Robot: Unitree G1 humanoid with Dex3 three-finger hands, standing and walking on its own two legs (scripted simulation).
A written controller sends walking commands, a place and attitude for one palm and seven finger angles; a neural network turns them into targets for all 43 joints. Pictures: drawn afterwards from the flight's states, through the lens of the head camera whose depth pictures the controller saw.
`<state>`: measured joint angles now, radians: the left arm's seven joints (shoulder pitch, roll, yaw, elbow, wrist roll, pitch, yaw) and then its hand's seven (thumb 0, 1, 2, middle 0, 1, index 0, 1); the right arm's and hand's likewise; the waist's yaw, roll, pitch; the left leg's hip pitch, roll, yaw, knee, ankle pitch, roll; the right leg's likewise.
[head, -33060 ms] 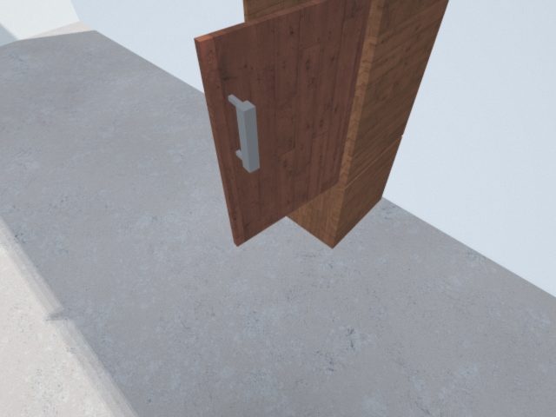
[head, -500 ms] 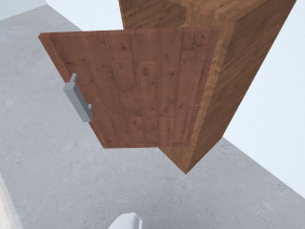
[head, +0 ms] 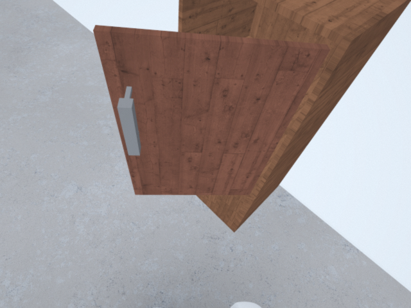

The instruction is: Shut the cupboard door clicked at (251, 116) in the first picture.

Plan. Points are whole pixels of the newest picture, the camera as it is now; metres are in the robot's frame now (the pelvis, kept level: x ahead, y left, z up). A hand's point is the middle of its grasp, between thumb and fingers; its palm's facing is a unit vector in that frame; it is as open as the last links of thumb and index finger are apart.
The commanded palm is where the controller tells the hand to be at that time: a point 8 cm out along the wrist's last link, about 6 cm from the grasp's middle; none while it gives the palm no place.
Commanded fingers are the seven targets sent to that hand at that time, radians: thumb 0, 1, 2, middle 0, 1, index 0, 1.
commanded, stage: come to a stop and stand still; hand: left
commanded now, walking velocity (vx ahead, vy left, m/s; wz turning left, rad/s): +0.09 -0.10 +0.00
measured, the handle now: (131, 122) +0.46 +0.20 +0.05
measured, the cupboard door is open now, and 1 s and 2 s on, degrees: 48 48 48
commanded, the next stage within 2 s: look again from close up in 1.02 s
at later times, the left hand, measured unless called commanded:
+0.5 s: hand out of the picture -0.05 +0.12 -0.17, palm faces +0.06 -0.98 -0.21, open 7.3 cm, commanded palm none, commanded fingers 0.00 0.90 0.90 -0.20 -0.30 -0.20 -0.30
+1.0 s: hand out of the picture -0.03 +0.13 -0.19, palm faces +0.04 -0.99 -0.14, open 7.4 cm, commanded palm none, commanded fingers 0.00 0.90 0.90 -0.20 -0.30 -0.20 -0.30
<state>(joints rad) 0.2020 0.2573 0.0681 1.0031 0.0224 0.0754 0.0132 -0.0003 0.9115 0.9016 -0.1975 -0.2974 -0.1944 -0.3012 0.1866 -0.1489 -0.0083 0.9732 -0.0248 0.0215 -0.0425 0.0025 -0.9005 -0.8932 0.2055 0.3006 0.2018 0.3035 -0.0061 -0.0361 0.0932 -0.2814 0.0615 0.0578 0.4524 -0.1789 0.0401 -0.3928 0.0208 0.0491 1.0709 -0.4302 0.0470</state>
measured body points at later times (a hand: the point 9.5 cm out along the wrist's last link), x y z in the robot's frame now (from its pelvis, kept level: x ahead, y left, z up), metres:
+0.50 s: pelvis -0.04 -0.05 +0.00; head -0.03 -0.07 +0.45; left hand -0.05 +0.17 -0.15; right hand -0.06 -0.29 -0.16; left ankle -0.02 +0.07 -0.71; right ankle -0.07 -0.17 -0.75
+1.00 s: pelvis -0.02 -0.02 +0.00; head +0.00 +0.00 +0.45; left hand -0.03 +0.19 -0.17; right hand +0.01 -0.25 -0.15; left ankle -0.01 +0.07 -0.75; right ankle -0.07 -0.17 -0.75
